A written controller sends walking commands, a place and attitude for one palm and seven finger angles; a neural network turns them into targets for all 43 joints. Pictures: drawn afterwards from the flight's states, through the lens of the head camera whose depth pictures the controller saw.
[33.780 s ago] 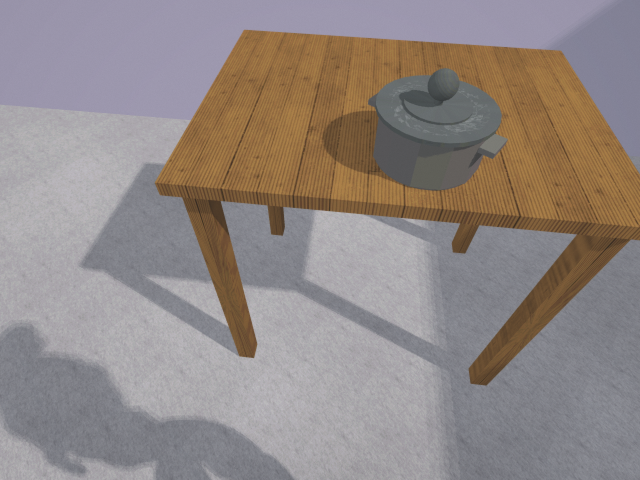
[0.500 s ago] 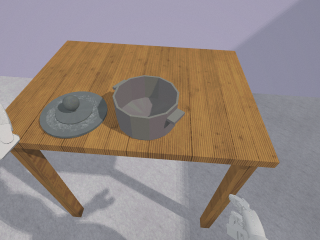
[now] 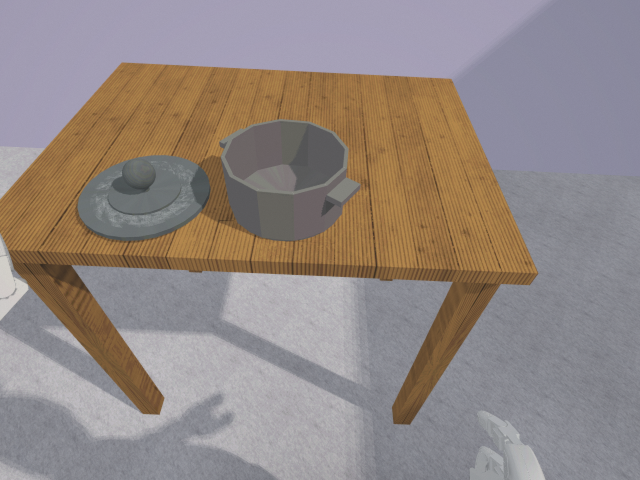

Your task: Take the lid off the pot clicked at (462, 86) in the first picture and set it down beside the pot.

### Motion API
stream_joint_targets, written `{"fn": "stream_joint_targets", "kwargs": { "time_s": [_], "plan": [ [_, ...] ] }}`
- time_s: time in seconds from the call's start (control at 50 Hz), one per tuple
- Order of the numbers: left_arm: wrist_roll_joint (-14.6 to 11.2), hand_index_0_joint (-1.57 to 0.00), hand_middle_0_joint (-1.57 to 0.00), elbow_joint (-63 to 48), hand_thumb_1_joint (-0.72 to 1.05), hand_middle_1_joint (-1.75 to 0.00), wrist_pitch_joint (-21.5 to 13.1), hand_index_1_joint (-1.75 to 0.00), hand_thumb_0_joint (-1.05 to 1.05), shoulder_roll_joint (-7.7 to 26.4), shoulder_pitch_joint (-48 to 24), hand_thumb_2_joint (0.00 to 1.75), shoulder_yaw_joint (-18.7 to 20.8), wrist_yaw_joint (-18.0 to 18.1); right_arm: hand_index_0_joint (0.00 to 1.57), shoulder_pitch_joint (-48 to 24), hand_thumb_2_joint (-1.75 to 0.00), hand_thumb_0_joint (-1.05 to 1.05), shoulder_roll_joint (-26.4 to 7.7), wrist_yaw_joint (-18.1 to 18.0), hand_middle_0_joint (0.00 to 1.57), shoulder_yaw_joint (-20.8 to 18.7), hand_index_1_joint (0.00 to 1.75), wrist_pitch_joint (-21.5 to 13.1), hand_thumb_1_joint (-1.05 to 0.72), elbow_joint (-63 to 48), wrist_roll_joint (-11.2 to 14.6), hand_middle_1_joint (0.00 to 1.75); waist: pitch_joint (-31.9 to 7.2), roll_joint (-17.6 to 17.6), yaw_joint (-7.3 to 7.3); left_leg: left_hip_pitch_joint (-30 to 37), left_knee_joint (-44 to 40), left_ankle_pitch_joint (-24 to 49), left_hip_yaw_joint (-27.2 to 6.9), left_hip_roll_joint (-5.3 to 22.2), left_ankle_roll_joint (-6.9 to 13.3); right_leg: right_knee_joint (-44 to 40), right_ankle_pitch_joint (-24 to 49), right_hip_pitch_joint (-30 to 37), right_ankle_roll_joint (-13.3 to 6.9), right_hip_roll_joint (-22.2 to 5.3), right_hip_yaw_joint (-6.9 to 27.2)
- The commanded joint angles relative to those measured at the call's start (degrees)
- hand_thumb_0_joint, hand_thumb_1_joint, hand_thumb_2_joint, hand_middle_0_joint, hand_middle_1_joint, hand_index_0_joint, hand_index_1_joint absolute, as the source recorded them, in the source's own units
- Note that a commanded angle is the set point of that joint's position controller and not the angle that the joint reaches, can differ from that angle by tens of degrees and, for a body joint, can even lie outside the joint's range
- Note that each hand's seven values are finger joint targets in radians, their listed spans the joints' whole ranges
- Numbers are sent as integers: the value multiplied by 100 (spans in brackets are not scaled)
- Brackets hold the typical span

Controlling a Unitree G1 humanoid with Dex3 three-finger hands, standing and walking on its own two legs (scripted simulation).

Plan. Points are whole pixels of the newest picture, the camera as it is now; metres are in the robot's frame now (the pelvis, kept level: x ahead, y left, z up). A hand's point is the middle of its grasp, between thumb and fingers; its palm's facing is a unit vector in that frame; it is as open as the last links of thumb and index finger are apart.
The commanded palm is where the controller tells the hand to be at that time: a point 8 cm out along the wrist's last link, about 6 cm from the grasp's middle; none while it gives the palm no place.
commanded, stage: step back with the hand held close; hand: left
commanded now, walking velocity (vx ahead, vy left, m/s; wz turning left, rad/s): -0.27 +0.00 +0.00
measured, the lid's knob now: (139, 174) +0.53 +0.32 +0.08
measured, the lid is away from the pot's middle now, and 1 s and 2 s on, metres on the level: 0.23 0.23 0.23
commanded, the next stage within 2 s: stop stepping back and stand still in 0.48 s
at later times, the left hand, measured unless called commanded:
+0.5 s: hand out of the picture +0.11 +0.23 +0.24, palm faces +0.30 -0.84 -0.45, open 7.5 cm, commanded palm +0.03 +0.29 +0.25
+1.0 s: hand out of the picture -0.05 +0.30 +0.24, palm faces +0.32 -0.82 -0.48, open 7.5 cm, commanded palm -0.08 +0.36 +0.25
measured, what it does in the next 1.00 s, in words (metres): walks backwards: right foot, then right foot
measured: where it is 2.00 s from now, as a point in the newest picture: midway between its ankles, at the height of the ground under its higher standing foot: outside the picture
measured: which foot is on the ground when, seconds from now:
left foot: down 0.00-0.94, up 0.96-1.00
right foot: down 0.00-0.12, up 0.14-0.40, down 0.42-0.76, up 0.78-0.98, down 1.00-1.00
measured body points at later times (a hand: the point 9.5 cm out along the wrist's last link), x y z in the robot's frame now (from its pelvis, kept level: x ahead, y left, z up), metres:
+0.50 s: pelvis -0.12 +0.02 +0.01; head -0.08 +0.04 +0.45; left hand +0.08 +0.27 +0.26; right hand +0.06 -0.20 -0.07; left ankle +0.01 +0.09 -0.73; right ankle -0.18 -0.12 -0.73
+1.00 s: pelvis -0.24 +0.09 -0.01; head -0.24 +0.14 +0.44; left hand -0.07 +0.34 +0.26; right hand -0.09 -0.12 -0.06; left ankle -0.10 +0.14 -0.69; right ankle -0.29 +0.00 -0.73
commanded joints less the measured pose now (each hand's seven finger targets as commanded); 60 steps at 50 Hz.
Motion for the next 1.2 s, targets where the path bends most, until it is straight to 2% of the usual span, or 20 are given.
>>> {"fn": "stream_joint_targets", "kwargs": {
  "time_s": [0.0,0.12,0.2,0.32,0.4,0.54,0.56,0.58,0.62,0.76,0.88,0.92,0.94,0.98,1.06,1.1,1.12,1.14,1.16,1.18],
  "plan": [
    [-24,-20,-20,-1191,90,-30,-317,-30,0,1224,205,90,587,105,20,-558,-90,0,-609,-83,20,-265,30,-303,-90,-1038,4,30,-639,-790,-54,586,319,-233,-279,269,-38,-1416,97,-445,-715,-1685,1365],
    [128,-20,-20,-2187,90,-30,-519,-30,0,1306,270,90,792,189,20,-597,-90,0,-676,-206,20,-197,30,-621,-90,-1148,-183,30,-669,2031,-1,-1212,-2978,-259,-1748,1668,421,2152,-814,805,18,24,220],
    [4,-20,-20,-1999,90,-30,-466,-30,0,1168,219,90,744,272,20,-354,-90,0,-618,-135,20,-327,30,-841,-90,-892,-170,30,-806,707,9,156,-2210,2070,-1251,1667,500,2168,-1645,-179,-14,-17,372],
    [-46,-20,-20,-1201,90,-30,-365,-30,0,891,37,90,367,139,20,-512,-90,0,-668,-35,20,-273,30,-799,-90,-590,-184,30,-1057,975,-23,1466,-2003,2899,-1116,1420,183,-507,-804,57,-25,21,109],
    [-80,-20,-20,-1283,90,-30,-546,-30,0,1425,214,90,712,10,20,-631,-90,0,-645,-75,20,-256,30,-620,-90,-691,-181,30,-1727,-60,41,1328,-1273,2007,-488,856,-76,-1159,1308,728,-183,-414,355],
    [-234,-20,-20,-1826,90,-30,-819,-30,0,1539,601,90,814,78,20,-790,-90,0,-583,-179,20,-265,30,-514,-90,-865,-62,30,-1170,-240,-73,1597,-94,664,-57,367,-340,-1398,295,-964,-414,-1178,601],
    [321,-20,-20,3879,90,-30,337,-30,0,-147,394,90,-2101,-747,20,-401,-90,0,-1762,75,20,-554,30,-953,-90,660,30,30,-375,730,-398,479,1129,1820,-1191,937,-255,-189,35,-1740,-442,-1608,629],
    [-196,-20,-20,-3069,90,-30,-427,-30,0,2008,-1183,90,947,-109,20,-1169,-90,0,-502,17,20,-449,30,-530,-90,-1184,120,30,-980,-255,61,2078,608,3,-432,337,-454,-1548,-1537,-2092,-434,-1073,548],
    [-151,-20,-20,-1660,90,-30,-700,-30,0,1757,-628,90,682,131,20,-743,-90,0,-590,-350,20,-186,30,-538,-90,-944,-73,30,285,-798,-184,987,473,-664,-683,326,-340,-1753,-2949,-2453,-596,-1233,710],
    [57,-20,-20,-1095,90,-30,-182,-30,0,1242,-1522,90,472,153,20,-580,-90,0,-646,-303,20,-148,30,-771,-90,-887,-93,30,240,2251,-59,-1573,-4386,-4180,-2865,1348,-548,2928,-2121,311,-92,762,-63],
    [-82,-20,-20,-1910,90,-30,-26,-30,0,1331,820,90,415,-16,20,-456,-90,0,-386,58,20,-247,30,-729,-90,-869,-177,30,-1875,904,291,370,-2730,-842,-337,517,-903,749,-2116,1550,-406,667,-539],
    [-40,-20,-20,-2611,90,-30,-26,-30,0,1523,1095,90,480,-37,20,-255,-90,0,-416,117,20,-176,30,-521,-90,-823,-65,30,-2046,-1009,224,968,1867,-238,640,-281,-856,-817,-883,331,-1008,-765,107],
    [21,-20,-20,-2975,90,-30,-30,-30,0,1532,466,90,441,-108,20,-425,-90,0,-499,131,20,-260,30,-356,-90,-681,-1,30,-1437,-1776,-109,488,4115,-822,-35,-193,-552,-978,111,-1026,-1184,-1486,435],
    [-149,-20,-20,-2768,90,-30,14,-30,0,2246,-776,90,1304,-129,20,-463,-90,0,-384,125,20,-30,30,-314,-90,-810,19,30,-801,-921,-273,-1111,5907,-428,-545,108,-257,-962,-228,-1403,-1407,-2071,579],
    [16,-20,-20,436,90,-30,275,-30,0,1401,-2588,90,344,20,20,-1088,-90,0,-612,-117,20,-173,30,-203,-90,-743,11,30,1427,-682,-240,217,1618,-904,-917,1230,-42,-1511,-3575,-2990,-1316,-2310,2098],
    [43,-20,-20,181,90,-30,189,-30,0,1032,-2963,90,-105,-27,20,-1051,-90,0,-793,-249,20,-25,30,-485,-90,-721,65,30,1333,2403,-196,1258,-2229,-1768,-895,921,-222,1676,-2578,-2702,-721,-717,157],
    [35,-20,-20,36,90,-30,-46,-30,0,1144,-3353,90,-191,-24,20,-780,-90,0,-781,-172,20,38,30,-623,-90,-678,-10,30,1352,4493,-199,1218,-3009,-1944,-2671,1886,-412,3530,-2687,-3289,-422,169,-413],
    [72,-20,-20,-307,90,-30,-269,-30,0,1244,-3973,90,-204,-50,20,-522,-90,0,-605,-92,20,66,30,-771,-90,-666,-78,30,1495,3782,-301,523,-3262,-1995,-3749,2347,-37,4383,-2234,-3293,-401,69,367],
    [129,-20,-20,47,90,-30,-305,-30,0,1424,-3016,90,125,-125,20,-459,-90,0,-539,-72,20,-126,30,-800,-90,-584,-44,30,670,1857,-35,884,-2525,-71,-2559,2310,770,4655,-1856,-2825,-304,-227,703],
    [-15,-20,-20,-716,90,-30,-246,-30,0,1210,-2814,90,-168,-173,20,-231,-90,0,-383,37,20,-129,30,-789,-90,-794,-22,30,238,1082,-212,1272,-2413,226,-3519,2192,726,4941,-1832,-2984,-195,-2,338]
  ]
}}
